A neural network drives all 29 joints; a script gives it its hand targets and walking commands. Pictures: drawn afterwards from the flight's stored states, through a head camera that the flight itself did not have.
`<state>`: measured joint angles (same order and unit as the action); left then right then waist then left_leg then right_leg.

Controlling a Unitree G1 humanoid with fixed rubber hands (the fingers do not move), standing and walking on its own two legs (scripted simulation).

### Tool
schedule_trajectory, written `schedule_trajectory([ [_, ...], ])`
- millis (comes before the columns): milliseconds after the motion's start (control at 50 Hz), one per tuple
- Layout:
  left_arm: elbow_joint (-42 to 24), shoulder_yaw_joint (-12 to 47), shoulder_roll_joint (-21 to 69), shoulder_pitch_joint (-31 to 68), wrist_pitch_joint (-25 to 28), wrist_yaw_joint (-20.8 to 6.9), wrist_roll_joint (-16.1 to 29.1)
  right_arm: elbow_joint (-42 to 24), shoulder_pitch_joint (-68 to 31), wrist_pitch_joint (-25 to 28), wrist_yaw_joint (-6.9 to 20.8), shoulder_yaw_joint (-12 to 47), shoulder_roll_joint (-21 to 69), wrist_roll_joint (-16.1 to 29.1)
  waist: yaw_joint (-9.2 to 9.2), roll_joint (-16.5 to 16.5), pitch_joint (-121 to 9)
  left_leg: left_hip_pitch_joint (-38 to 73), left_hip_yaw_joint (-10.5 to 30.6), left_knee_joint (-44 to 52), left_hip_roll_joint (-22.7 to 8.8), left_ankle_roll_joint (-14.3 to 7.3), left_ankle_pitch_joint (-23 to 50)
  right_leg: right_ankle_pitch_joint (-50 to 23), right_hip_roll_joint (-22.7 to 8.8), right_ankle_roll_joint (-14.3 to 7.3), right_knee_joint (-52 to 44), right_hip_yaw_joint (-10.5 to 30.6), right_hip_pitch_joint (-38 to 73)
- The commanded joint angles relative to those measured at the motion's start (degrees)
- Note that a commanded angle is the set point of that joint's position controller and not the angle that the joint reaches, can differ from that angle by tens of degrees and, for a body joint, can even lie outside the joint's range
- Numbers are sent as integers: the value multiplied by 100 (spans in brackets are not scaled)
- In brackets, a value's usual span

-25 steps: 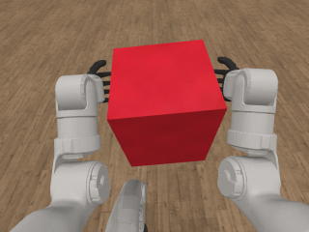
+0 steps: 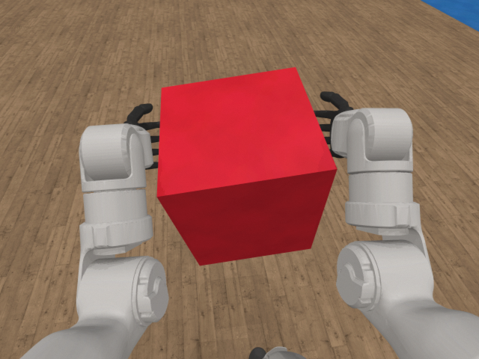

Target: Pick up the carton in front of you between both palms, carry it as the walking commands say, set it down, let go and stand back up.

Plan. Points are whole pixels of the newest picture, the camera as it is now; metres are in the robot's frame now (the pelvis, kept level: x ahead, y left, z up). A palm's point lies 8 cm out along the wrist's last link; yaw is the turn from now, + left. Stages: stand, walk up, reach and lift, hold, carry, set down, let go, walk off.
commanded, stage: carry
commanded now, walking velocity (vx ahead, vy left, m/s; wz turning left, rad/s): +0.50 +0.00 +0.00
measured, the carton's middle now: (243, 175) +0.39 -0.01 +0.12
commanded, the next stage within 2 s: none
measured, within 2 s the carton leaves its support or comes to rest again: neither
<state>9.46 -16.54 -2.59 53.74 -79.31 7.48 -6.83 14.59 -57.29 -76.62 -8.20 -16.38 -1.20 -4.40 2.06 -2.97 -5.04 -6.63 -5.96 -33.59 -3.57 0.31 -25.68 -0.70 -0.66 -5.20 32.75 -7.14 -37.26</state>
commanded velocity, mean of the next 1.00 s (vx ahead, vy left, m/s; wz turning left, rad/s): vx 0.50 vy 0.00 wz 0.00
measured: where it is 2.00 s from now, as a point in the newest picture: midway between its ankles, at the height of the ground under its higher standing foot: (231, 185)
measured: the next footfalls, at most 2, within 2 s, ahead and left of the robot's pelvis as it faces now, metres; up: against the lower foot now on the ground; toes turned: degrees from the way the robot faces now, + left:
right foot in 0.02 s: +0.22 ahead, -0.08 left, +0.00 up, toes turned -5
left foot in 0.60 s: +0.56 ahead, +0.08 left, +0.00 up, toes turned +9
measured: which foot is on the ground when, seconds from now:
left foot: down 0.00-0.02, up 0.04-0.58, down 0.60-1.00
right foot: up 0.00-0.00, down 0.02-0.64, up 0.66-1.00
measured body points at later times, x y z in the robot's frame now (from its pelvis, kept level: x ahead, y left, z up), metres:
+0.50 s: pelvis +0.31 -0.02 +0.02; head +0.32 -0.04 +0.47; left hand +0.66 +0.11 +0.11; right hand +0.66 -0.19 +0.12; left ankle +0.46 +0.12 -0.67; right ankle +0.18 -0.07 -0.72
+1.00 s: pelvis +0.66 -0.03 +0.01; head +0.64 -0.02 +0.46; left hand +0.95 +0.11 +0.11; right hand +0.95 -0.18 +0.12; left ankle +0.52 +0.08 -0.72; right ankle +0.82 -0.17 -0.70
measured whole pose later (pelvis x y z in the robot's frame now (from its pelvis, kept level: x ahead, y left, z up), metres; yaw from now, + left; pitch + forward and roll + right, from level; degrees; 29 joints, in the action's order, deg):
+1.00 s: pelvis +0.66 -0.03 +0.01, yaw -3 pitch +4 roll -1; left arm -18.9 -6.0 8.2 12.5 -73.6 9.4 -8.4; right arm -16.1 -13.5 -69.2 -5.6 -5.7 8.4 -7.9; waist 0.5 -0.7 -7.8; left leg 1.9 -11.2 -16.3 -3.0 0.8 -21.5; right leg 1.5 -5.0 0.0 30.7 -8.7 -33.4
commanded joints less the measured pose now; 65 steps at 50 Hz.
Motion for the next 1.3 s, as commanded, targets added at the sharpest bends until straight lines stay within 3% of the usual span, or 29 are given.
schedule_trajectory([
  [0, -607, 3050, 5939, 4821, 76, -1233, 3103, -300, -3571, -197, 1365, 2633, 5522, 2101, -741, -1221, -3315, -2929, 413, -4909, 950, -34, -295, -2397, -2054, -1170, -748, 3743, 5435],
  [20, -618, 2956, 5964, 4949, 79, -1253, 3214, -347, -3754, -277, 1329, 2452, 5579, 2168, -549, -795, -3065, -3049, 704, -5249, 630, -218, -154, -779, -1883, -1151, -1114, 3976, 4843],
  [60, -433, 3106, 6225, 5048, 37, -1351, 3509, -165, -3487, -319, 1127, 2152, 5406, 1779, -512, -18, -2406, -3653, 866, -4504, 242, -262, 320, -518, -1793, -865, -975, 3304, 4606],
  [100, -997, 3136, 6720, 5704, 119, -1456, 3746, -380, -3434, -215, 1067, 2192, 5608, 1673, -398, 85, -2704, -3489, 698, -3701, 267, -322, 623, -944, -1269, -381, -933, 2484, 4627],
  [160, -148, 2700, 6812, 4498, 126, -1520, 3383, -488, -3439, -215, 1049, 2503, 5859, 1825, -364, -258, -2670, -3480, 498, -3224, 139, -285, 983, -153, -1468, -521, -1480, 2346, 4462],
  [180, 256, 2608, 6899, 4244, 175, -1523, 3053, 138, -2723, -184, 1095, 2419, 5839, 1535, -385, -343, -2456, -3682, 511, -2957, 71, -255, 1082, -309, -1488, -702, -1557, 2187, 4512],
  [220, 10, 2654, 6913, 3737, 392, -1597, 2869, -185, -2693, -16, 1270, 2806, 6519, 1908, -411, -155, -2605, -4116, 527, -2579, -69, -193, 1455, -630, -1778, -501, -1657, 2402, 5065],
  [280, -769, 3108, 7219, 4535, 608, -1566, 2875, -356, -2816, 241, 1413, 3049, 6983, 2053, -324, 124, -2231, -3944, 274, -1595, -129, -93, 2029, -1404, -1499, -380, -1873, 1331, 4996],
  [360, -993, 3087, 6983, 3353, 786, -1491, 2479, -226, -1904, 332, 1538, 3555, 7672, 2398, -421, -849, -1877, -3955, -248, -778, 178, -73, 2210, -2549, -1039, -58, -1768, 811, 5694],
  [480, -1231, 3679, 6976, 1825, 914, -1578, 2402, -585, -796, 618, 1601, 3990, 7751, 2374, -361, -659, -1757, -2869, -863, 557, 523, -201, 2623, -4556, -787, 117, -1057, 212, 5698],
  [520, -2192, 3999, 7019, 1613, 1023, -1572, 2433, -1577, -617, 689, 1576, 4249, 7790, 2415, -296, -1146, -2285, -1125, -1053, 1201, 808, -334, 2961, -5364, -643, 310, 69, -157, 5361],
  [540, -2498, 4192, 6993, 1445, 1003, -1595, 2478, -2094, -628, 750, 1561, 4350, 7836, 2408, -82, -555, -2523, 429, -835, 1111, 441, -477, 3281, -4216, -582, 504, 918, -249, 4094],
  [560, -2549, 4280, 6771, 1352, 952, -1586, 2491, -1547, 208, 667, 1556, 4236, 7411, 2152, -44, 400, -2850, 2364, 694, 580, -754, -1069, 3760, -2112, -400, 691, 2333, -21, 1942],
  [580, -2754, 4467, 6724, 996, 918, -1606, 2537, -1569, 685, 663, 1524, 4219, 7520, 2160, -35, 1983, -3221, 3564, 3172, 725, -2240, -1905, 4983, 2608, 451, 731, 4035, 319, 91],
  [600, -2306, 4550, 6936, 258, 852, -1609, 2528, -1998, 1133, 681, 1521, 4332, 7238, 1976, -12, 1698, -3368, 3577, 3211, 1020, -2198, -2003, 4653, 3046, 262, 565, 4745, 865, -455],
  [660, -3002, 4740, 6821, 180, 999, -1695, 2590, -2534, 1479, 715, 1555, 4557, 7127, 1728, -97, 627, -2365, 1980, 1688, 1448, -1721, -1353, 3841, 2186, -479, 527, 3911, 950, -458],
  [680, -3096, 4840, 6816, -166, 1015, -1640, 2409, -2739, 1759, 756, 1634, 4637, 7180, 1781, -83, 745, -2162, 1485, 1312, 1810, -1600, -1099, 3036, 2050, -571, 566, 3354, 888, -205],
  [740, -3452, 5078, 6671, -711, 1051, -1671, 2460, -2818, 2339, 724, 1770, 4606, 7178, 1909, -95, 863, -1777, 867, 840, 2284, -1426, -1087, 2030, 1875, -518, 658, 1923, 468, 76],
  [880, -3510, 5204, 6309, -880, 889, -1660, 2476, -3035, 2184, 590, 1864, 4738, 6673, 2148, -92, 1456, -995, 698, -213, 2131, -834, -698, 3497, 98, -188, 578, -93, -361, 610],
  [940, -2790, 4841, 6149, -1407, 680, -1693, 2414, -3000, 2288, 456, 1781, 4764, 6215, 1958, -105, 873, -757, 1002, -214, 1652, -936, -610, 4377, 165, -78, 433, -457, -630, 954],
  [980, -2537, 4837, 6052, -1449, 626, -1699, 2311, -2882, 2155, 398, 1804, 4726, 6150, 1916, -179, 1094, -992, 835, -644, 446, -658, -384, 4996, 48, 108, 346, -1107, -982, 1915],
  [1000, -2574, 4678, 6095, -1467, 610, -1719, 2385, -2761, 2249, 374, 1809, 4708, 6112, 1957, -320, 991, -1636, 168, -708, -467, -532, -152, 4157, 628, -130, 288, -726, -642, 3429],
  [1020, -2662, 4867, 6098, -1215, 660, -1717, 2382, -2775, 2154, 405, 1841, 4828, 6225, 1988, -399, -405, -2378, -1190, -619, -2211, -112, 103, 2089, 767, -1619, -221, -932, 1570, 4898],
  [1040, -2464, 4875, 6261, -1219, 713, -1737, 2562, -3041, 1970, 397, 1862, 4860, 6245, 2082, -385, -1302, -2466, -3063, -457, -3777, 661, 186, -192, 383, -2430, -1127, -1540, 3574, 5853],
  [1060, -2716, 4951, 6364, -1054, 805, -1747, 2562, -2977, 1598, 464, 1868, 5119, 6508, 2326, -387, -1304, -2332, -3494, 263, -4386, 333, -48, -306, -293, -2482, -1132, -1663, 3325, 5686],
  [1080, -2754, 4785, 6540, -1073, 846, -1751, 2447, -2964, 1579, 495, 1885, 5096, 6653, 2279, -361, -512, -2163, -3499, 533, -4356, -36, -215, -138, -716, -2180, -757, -1567, 2681, 5229],
  [1140, -2984, 4954, 6858, -831, 967, -1789, 2567, -3066, 1617, 652, 1851, 5209, 6929, 2254, -265, 61, -1717, -2964, 626, -3269, -388, -269, 765, 1202, -1875, -158, -2129, 1480, 3746],
  [1180, -2704, 4852, 6759, -1109, 968, -1815, 2478, -2963, 1729, 684, 1852, 5183, 6891, 2142, -234, -477, -1789, -2641, 397, -2628, -461, -207, 1088, 1843, -1713, -117, -2384, 1142, 3516],
  [1280, -3041, 4999, 6659, -1050, 967, -1821, 2693, -3125, 2027, 734, 1755, 5151, 6971, 2161, -265, -540, -1340, -2855, 87, -824, -441, -46, 1853, 1253, -1607, -262, -2623, 601, 3595],
])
